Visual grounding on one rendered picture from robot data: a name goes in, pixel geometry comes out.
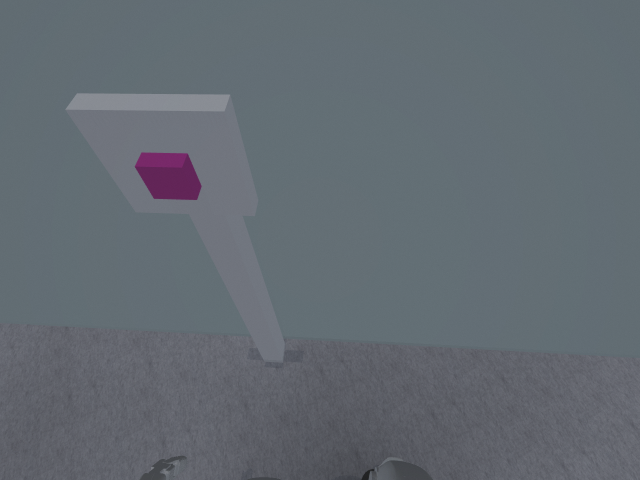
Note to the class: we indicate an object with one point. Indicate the panel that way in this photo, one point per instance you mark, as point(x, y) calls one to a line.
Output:
point(119, 127)

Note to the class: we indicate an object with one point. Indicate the button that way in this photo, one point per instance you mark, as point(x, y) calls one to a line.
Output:
point(169, 175)

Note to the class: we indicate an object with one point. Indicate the right robot thigh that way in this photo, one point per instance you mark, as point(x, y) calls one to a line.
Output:
point(399, 470)

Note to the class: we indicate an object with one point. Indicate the robot left hand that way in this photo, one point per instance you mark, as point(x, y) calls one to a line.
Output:
point(166, 469)

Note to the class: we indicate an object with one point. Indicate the right robot shin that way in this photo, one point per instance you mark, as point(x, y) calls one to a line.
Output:
point(391, 458)

